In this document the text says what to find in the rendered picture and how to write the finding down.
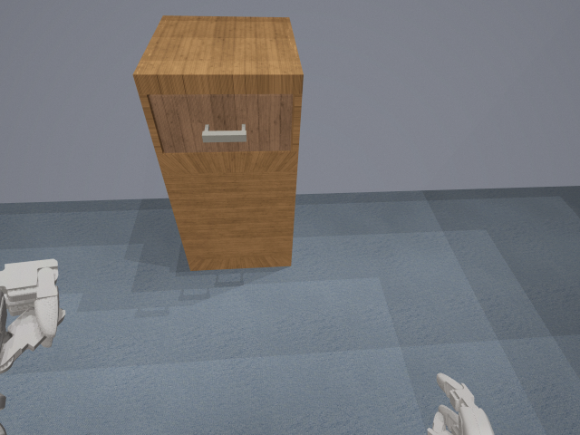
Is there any right robot hand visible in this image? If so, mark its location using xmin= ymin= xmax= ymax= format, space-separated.
xmin=428 ymin=373 xmax=495 ymax=435

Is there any handle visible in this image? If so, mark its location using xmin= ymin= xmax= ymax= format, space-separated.
xmin=202 ymin=124 xmax=247 ymax=142

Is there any cabinet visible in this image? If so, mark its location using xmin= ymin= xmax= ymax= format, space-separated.
xmin=133 ymin=15 xmax=304 ymax=271

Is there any drawer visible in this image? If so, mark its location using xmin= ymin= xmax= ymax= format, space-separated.
xmin=149 ymin=94 xmax=293 ymax=153

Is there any left robot hand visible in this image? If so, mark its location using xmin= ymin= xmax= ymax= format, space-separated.
xmin=0 ymin=259 xmax=65 ymax=374

